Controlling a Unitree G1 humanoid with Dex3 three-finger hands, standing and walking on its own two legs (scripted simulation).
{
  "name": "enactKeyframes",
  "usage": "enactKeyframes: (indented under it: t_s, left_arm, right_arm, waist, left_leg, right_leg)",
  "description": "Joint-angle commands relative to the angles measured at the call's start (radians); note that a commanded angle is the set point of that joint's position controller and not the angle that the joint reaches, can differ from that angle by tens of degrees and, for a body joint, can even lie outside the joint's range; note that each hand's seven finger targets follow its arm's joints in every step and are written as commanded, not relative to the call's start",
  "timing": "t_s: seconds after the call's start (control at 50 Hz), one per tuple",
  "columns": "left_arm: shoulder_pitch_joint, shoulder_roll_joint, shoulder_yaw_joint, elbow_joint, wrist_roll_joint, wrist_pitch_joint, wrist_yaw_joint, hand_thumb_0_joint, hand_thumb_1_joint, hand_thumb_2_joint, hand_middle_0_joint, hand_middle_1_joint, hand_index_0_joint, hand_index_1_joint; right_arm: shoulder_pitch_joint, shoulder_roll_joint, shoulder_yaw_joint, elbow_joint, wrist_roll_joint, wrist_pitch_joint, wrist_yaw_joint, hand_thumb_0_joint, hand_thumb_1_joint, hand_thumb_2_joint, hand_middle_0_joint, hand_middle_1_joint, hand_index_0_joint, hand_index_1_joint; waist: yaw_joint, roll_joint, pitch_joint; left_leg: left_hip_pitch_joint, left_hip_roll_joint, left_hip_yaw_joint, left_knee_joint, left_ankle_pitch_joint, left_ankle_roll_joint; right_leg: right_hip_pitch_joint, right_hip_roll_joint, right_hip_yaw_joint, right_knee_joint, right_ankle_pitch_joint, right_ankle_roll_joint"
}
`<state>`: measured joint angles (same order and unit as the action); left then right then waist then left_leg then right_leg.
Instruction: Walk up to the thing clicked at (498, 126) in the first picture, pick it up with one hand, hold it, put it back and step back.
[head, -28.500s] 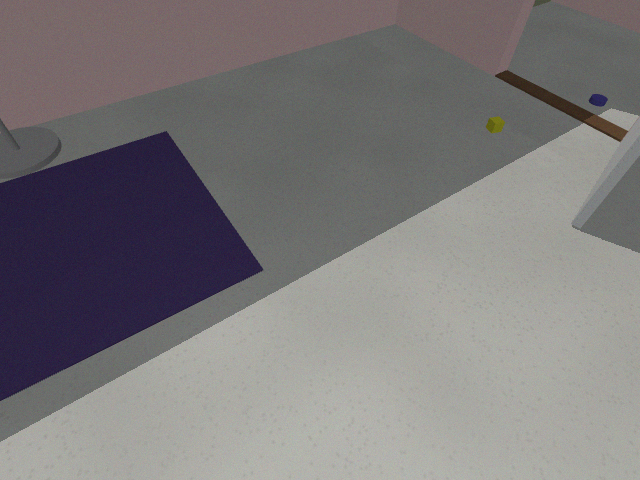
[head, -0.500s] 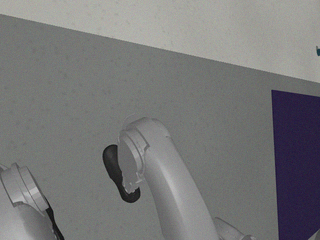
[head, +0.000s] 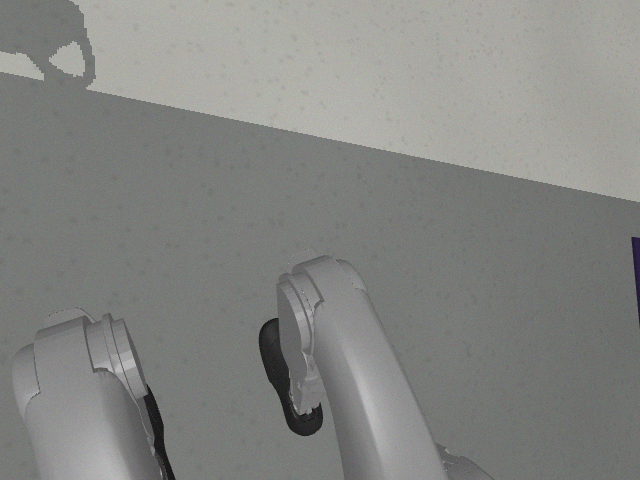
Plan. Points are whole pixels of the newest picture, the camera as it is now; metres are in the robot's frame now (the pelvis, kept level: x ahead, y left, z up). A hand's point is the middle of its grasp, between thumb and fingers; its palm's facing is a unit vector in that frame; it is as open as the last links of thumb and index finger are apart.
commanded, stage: settle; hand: left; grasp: from above
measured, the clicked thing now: out of the picture +0.44 +0.37 -0.23
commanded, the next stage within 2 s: lift in 0.18 s
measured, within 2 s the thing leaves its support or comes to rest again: neither
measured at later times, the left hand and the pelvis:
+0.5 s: hand out of the picture +0.43 +0.35 -0.15, palm faces -0.10 -0.43 -0.89, open 8.4 cm; pelvis +0.00 -0.01 +0.01, yaw +4 degrees
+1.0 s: hand out of the picture +0.37 +0.34 +0.01, palm faces -0.15 -0.41 -0.90, open 8.4 cm; pelvis +0.00 -0.01 +0.12, yaw +8 degrees
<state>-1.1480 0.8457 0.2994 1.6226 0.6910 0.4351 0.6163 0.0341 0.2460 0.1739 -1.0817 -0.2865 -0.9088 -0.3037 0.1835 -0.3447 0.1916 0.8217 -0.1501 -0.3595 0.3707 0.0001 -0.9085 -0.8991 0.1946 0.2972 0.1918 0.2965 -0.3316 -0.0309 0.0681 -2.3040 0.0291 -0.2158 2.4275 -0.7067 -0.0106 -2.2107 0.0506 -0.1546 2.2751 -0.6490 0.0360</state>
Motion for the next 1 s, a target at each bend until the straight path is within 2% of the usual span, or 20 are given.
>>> enactKeyframes:
  t_s: [0.0, 0.04, 0.22, 0.24, 0.26, 0.28, 0.3, 0.32, 0.38, 0.46, 0.48, 0.56, 0.6, 0.62, 0.64, 0.68, 0.74, 0.78, 0.92, 0.98]
  left_arm:
    - [-0.345, 0.188, -0.030, -0.128, 0.041, -0.017, 0.035, 0.000, 0.872, 0.475, -1.244, -0.373, -1.241, -0.381]
    - [-0.364, 0.184, -0.035, -0.109, 0.045, -0.016, 0.034, 0.000, 0.865, 0.468, -1.239, -0.384, -1.239, -0.389]
    - [-0.386, 0.248, 0.015, -0.115, 0.084, -0.026, 0.035, 0.000, 0.823, 0.495, -1.202, -0.407, -1.200, -0.413]
    - [-0.373, 0.244, 0.018, -0.127, 0.087, -0.021, 0.036, 0.000, 0.903, 0.415, -1.280, -0.403, -1.280, -0.392]
    - [-0.374, 0.228, 0.016, -0.133, 0.084, -0.020, 0.033, 0.000, 0.851, 0.398, -1.200, -0.354, -1.207, -0.336]
    - [-0.356, 0.234, 0.026, -0.124, 0.083, -0.015, 0.033, 0.000, 0.897, 0.361, -1.280, -0.342, -1.287, -0.336]
    - [-0.349, 0.227, 0.020, -0.137, 0.086, -0.013, 0.024, 0.000, 0.817, 0.406, -1.200, -0.327, -1.207, -0.320]
    - [-0.356, 0.235, 0.032, -0.158, 0.082, -0.010, 0.022, 0.000, 0.892, 0.343, -1.273, -0.338, -1.284, -0.330]
    - [-0.340, 0.202, 0.024, -0.185, 0.066, 0.010, 0.001, 0.000, 0.940, 0.405, -1.306, -0.328, -1.310, -0.326]
    - [-0.350, 0.185, 0.027, -0.270, 0.065, 0.034, -0.029, 0.000, 0.876, 0.408, -1.266, -0.299, -1.261, -0.305]
    - [-0.335, 0.161, 0.022, -0.272, 0.062, 0.042, -0.030, 0.000, 0.878, 0.391, -1.267, -0.287, -1.263, -0.294]
    - [-0.314, 0.084, -0.017, -0.264, 0.067, 0.055, -0.050, 0.000, 0.886, 0.412, -1.291, -0.275, -1.279, -0.289]
    - [-0.317, 0.061, -0.014, -0.319, 0.053, 0.059, -0.054, 0.000, 0.872, 0.395, -1.272, -0.287, -1.266, -0.294]
    - [-0.314, 0.051, -0.023, -0.331, 0.049, 0.063, -0.060, 0.000, 0.858, 0.390, -1.265, -0.286, -1.258, -0.296]
    - [-0.284, 0.001, -0.047, -0.308, 0.040, 0.073, -0.071, 0.000, 0.853, 0.398, -1.269, -0.278, -1.258, -0.292]
    - [-0.282, 0.012, -0.054, -0.365, 0.034, 0.077, -0.090, 0.000, 0.849, 0.401, -1.269, -0.277, -1.257, -0.292]
    - [-0.223, -0.036, -0.090, -0.411, 0.015, 0.100, -0.121, 0.000, 0.838, 0.397, -1.274, -0.239, -1.255, -0.261]
    - [-0.235, -0.038, -0.103, -0.477, 0.009, 0.111, -0.141, 0.000, 0.822, 0.374, -1.258, -0.225, -1.239, -0.247]
    - [-0.071, -0.097, -0.177, -0.659, 0.000, 0.154, -0.196, 0.000, 0.736, 0.366, -1.220, -0.194, -1.190, -0.227]
    - [-0.004, -0.109, -0.203, -0.734, 0.008, 0.179, -0.209, 0.000, 0.700, 0.395, -1.203, -0.191, -1.166, -0.232]
  right_arm:
    - [0.260, -0.307, -0.103, 0.062, 0.010, -0.010, -0.016, 0.000, -0.896, -0.898, 0.200, 0.300, 0.200, 0.300]
    - [0.253, -0.303, -0.107, 0.065, 0.006, -0.015, -0.023, 0.000, -0.897, -0.899, 0.200, 0.300, 0.200, 0.300]
    - [0.248, -0.277, -0.121, 0.056, -0.007, -0.017, -0.047, 0.000, -0.896, -0.897, 0.200, 0.300, 0.200, 0.300]
    - [0.243, -0.272, -0.124, 0.060, -0.005, -0.015, -0.046, 0.000, -0.922, -0.909, 0.199, 0.300, 0.199, 0.300]
    - [0.243, -0.267, -0.131, 0.062, -0.006, -0.015, -0.045, 0.000, -0.882, -0.890, 0.201, 0.300, 0.201, 0.300]
    - [0.240, -0.269, -0.137, 0.062, -0.003, -0.012, -0.049, 0.000, -0.922, -0.909, 0.199, 0.300, 0.199, 0.300]
    - [0.234, -0.260, -0.144, 0.065, -0.003, -0.009, -0.050, 0.000, -0.884, -0.891, 0.201, 0.300, 0.201, 0.300]
    - [0.243, -0.262, -0.150, 0.065, 0.003, -0.003, -0.050, 0.000, -0.922, -0.908, 0.199, 0.300, 0.199, 0.300]
    - [0.233, -0.246, -0.170, 0.062, 0.010, 0.011, -0.056, 0.000, -0.911, -0.902, 0.200, 0.300, 0.200, 0.299]
    - [0.245, -0.229, -0.203, 0.067, 0.034, 0.039, -0.067, 0.000, -0.911, -0.902, 0.200, 0.299, 0.200, 0.299]
    - [0.237, -0.225, -0.207, 0.064, 0.040, 0.047, -0.068, 0.000, -0.911, -0.902, 0.200, 0.299, 0.200, 0.299]
    - [0.247, -0.201, -0.230, 0.082, 0.053, 0.065, -0.084, 0.000, -0.911, -0.902, 0.200, 0.299, 0.200, 0.299]
    - [0.246, -0.197, -0.247, 0.086, 0.062, 0.069, -0.092, 0.000, -0.912, -0.903, 0.200, 0.300, 0.200, 0.300]
    - [0.238, -0.195, -0.251, 0.085, 0.062, 0.073, -0.095, 0.000, -0.914, -0.904, 0.200, 0.300, 0.200, 0.300]
    - [0.230, -0.191, -0.255, 0.078, 0.068, 0.076, -0.100, 0.000, -0.913, -0.903, 0.200, 0.300, 0.200, 0.300]
    - [0.224, -0.188, -0.264, 0.081, 0.074, 0.083, -0.112, 0.000, -0.914, -0.904, 0.200, 0.300, 0.200, 0.300]
    - [0.192, -0.185, -0.267, 0.060, 0.088, 0.093, -0.135, 0.000, -0.909, -0.903, 0.200, 0.300, 0.200, 0.300]
    - [0.181, -0.180, -0.265, 0.045, 0.097, 0.102, -0.151, 0.000, -0.909, -0.903, 0.200, 0.300, 0.200, 0.300]
    - [0.117, -0.140, -0.250, -0.017, 0.136, 0.130, -0.227, 0.000, -0.911, -0.904, 0.200, 0.300, 0.200, 0.300]
    - [0.091, -0.129, -0.241, -0.037, 0.152, 0.143, -0.267, 0.000, -0.909, -0.904, 0.200, 0.300, 0.200, 0.300]
  waist:
    - [-0.036, 0.444, -0.669]
    - [-0.040, 0.426, -0.664]
    - [0.008, 0.387, -0.759]
    - [0.010, 0.379, -0.777]
    - [0.014, 0.397, -0.781]
    - [0.025, 0.384, -0.791]
    - [0.029, 0.393, -0.784]
    - [0.038, 0.393, -0.812]
    - [0.062, 0.402, -0.855]
    - [0.096, 0.425, -0.953]
    - [0.106, 0.432, -0.969]
    - [0.090, 0.350, -0.924]
    - [0.120, 0.374, -0.970]
    - [0.112, 0.363, -0.961]
    - [0.102, 0.343, -0.940]
    - [0.115, 0.311, -0.939]
    - [0.130, 0.317, -0.930]
    - [0.129, 0.303, -0.945]
    - [0.181, 0.240, -0.943]
    - [0.186, 0.207, -0.930]
  left_leg:
    - [0.538, 0.018, 0.074, -0.289, 0.169, 0.004]
    - [0.509, 0.013, 0.089, -0.285, 0.159, 0.009]
    - [0.472, 0.004, 0.155, -0.260, 0.183, 0.022]
    - [0.478, 0.002, 0.152, -0.259, 0.197, 0.024]
    - [0.477, 0.002, 0.159, -0.270, 0.202, 0.022]
    - [0.486, 0.005, 0.157, -0.268, 0.202, 0.024]
    - [0.490, 0.003, 0.161, -0.280, 0.202, 0.023]
    - [0.500, 0.004, 0.161, -0.276, 0.212, 0.024]
    - [0.528, 0.003, 0.176, -0.295, 0.237, 0.022]
    - [0.590, -0.001, 0.186, -0.318, 0.278, 0.019]
    - [0.610, -0.001, 0.185, -0.329, 0.291, 0.017]
    - [0.581, -0.006, 0.196, -0.356, 0.281, 0.027]
    - [0.638, -0.007, 0.195, -0.383, 0.287, 0.022]
    - [0.647, -0.008, 0.191, -0.401, 0.268, 0.023]
    - [0.652, -0.008, 0.190, -0.414, 0.252, 0.023]
    - [0.651, -0.012, 0.186, -0.444, 0.209, 0.025]
    - [0.749, -0.012, 0.165, -0.524, 0.162, 0.015]
    - [0.761, -0.015, 0.169, -0.548, 0.178, 0.017]
    - [0.841, -0.020, 0.193, -0.689, 0.167, 0.020]
    - [0.883, -0.021, 0.188, -0.770, 0.151, 0.020]
  right_leg:
    - [0.305, 0.025, -0.059, -0.203, 0.197, -0.061]
    - [0.313, 0.024, -0.047, -0.214, 0.185, -0.060]
    - [0.408, 0.023, 0.003, -0.247, 0.171, -0.048]
    - [0.399, 0.017, 0.000, -0.243, 0.182, -0.048]
    - [0.404, 0.016, 0.003, -0.241, 0.189, -0.049]
    - [0.402, 0.017, 0.004, -0.245, 0.188, -0.048]
    - [0.394, 0.016, 0.004, -0.247, 0.185, -0.050]
    - [0.400, 0.014, 0.004, -0.243, 0.194, -0.049]
    - [0.421, 0.016, 0.015, -0.253, 0.223, -0.050]
    - [0.433, 0.010, 0.026, -0.256, 0.261, -0.058]
    - [0.428, 0.009, 0.024, -0.251, 0.272, -0.062]
    - [0.437, 0.006, 0.039, -0.290, 0.275, -0.059]
    - [0.428, -0.003, 0.044, -0.301, 0.271, -0.064]
    - [0.422, -0.003, 0.042, -0.317, 0.247, -0.064]
    - [0.417, -0.004, 0.044, -0.336, 0.232, -0.064]
    - [0.432, -0.004, 0.050, -0.369, 0.183, -0.063]
    - [0.421, -0.010, 0.046, -0.412, 0.126, -0.069]
    - [0.466, -0.009, 0.053, -0.444, 0.144, -0.067]
    - [0.664, -0.004, 0.087, -0.622, 0.117, -0.061]
    - [0.737, 0.002, 0.098, -0.703, 0.094, -0.060]
